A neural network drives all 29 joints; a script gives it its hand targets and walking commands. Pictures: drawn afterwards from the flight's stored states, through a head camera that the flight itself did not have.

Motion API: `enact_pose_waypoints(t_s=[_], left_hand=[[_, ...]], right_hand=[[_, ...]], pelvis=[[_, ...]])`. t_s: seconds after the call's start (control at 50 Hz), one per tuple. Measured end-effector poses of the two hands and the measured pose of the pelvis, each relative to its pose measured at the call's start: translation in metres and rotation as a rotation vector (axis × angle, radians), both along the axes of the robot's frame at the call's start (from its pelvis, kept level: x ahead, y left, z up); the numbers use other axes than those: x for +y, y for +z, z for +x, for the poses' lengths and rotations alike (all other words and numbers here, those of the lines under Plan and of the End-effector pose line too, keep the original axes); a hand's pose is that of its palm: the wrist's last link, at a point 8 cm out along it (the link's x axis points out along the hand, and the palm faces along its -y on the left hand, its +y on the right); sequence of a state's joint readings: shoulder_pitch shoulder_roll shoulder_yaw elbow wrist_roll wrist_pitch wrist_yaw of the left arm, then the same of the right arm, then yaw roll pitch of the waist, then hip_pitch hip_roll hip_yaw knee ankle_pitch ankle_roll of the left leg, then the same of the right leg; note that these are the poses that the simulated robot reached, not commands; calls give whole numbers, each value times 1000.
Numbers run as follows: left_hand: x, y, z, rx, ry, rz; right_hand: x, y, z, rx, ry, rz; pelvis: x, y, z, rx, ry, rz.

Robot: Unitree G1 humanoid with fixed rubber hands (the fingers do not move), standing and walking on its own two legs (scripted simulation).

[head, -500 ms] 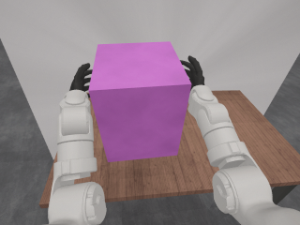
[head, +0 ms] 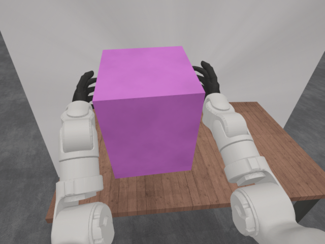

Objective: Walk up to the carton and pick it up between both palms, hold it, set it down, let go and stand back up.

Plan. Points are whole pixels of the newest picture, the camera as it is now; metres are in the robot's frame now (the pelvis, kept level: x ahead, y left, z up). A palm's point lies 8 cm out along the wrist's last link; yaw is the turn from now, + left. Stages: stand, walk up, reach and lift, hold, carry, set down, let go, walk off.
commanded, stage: hold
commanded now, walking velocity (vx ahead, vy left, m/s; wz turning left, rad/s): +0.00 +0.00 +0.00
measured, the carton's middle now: (148, 112) +0.39 +0.02 +0.19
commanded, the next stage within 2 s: set down in 1.04 s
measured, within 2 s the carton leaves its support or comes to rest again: neither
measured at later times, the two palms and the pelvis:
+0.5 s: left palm (87, 102) +0.39 +0.17 +0.22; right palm (206, 97) +0.39 -0.12 +0.23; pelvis +0.03 +0.00 +0.00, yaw +0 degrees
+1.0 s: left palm (85, 101) +0.36 +0.16 +0.24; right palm (212, 91) +0.37 -0.13 +0.26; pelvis +0.00 +0.00 +0.00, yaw +0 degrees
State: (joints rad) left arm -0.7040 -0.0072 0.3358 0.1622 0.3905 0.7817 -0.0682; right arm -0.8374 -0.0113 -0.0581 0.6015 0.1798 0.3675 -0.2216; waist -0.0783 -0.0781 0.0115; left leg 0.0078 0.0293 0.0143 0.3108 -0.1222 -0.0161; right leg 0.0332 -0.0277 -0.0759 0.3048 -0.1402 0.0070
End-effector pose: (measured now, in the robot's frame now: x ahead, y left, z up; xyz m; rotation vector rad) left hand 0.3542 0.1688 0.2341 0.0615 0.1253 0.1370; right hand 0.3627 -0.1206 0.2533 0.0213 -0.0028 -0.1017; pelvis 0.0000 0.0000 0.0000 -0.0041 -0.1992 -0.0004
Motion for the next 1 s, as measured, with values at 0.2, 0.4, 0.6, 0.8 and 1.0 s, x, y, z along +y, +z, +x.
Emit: enact_pose_waypoints(t_s=[0.2,0.4,0.6,0.8,1.0], left_hand=[[-4,0,13,8,-5,25],[-5,-8,34,33,-8,24],[-1,-12,22,30,-11,-18],[1,-1,-1,-2,-4,-16],[-6,4,6,10,-12,32]], right_hand=[[-3,2,14,6,6,31],[-5,-13,34,31,-2,25],[-2,-23,18,30,-18,-21],[0,-5,-3,-2,-10,-17],[-6,7,5,7,1,50]], pelvis=[[-1,0,6,13,0,1],[-2,1,22,34,0,2],[-1,1,20,19,0,2],[0,0,2,-5,0,0],[-1,0,-1,-1,1,1]])
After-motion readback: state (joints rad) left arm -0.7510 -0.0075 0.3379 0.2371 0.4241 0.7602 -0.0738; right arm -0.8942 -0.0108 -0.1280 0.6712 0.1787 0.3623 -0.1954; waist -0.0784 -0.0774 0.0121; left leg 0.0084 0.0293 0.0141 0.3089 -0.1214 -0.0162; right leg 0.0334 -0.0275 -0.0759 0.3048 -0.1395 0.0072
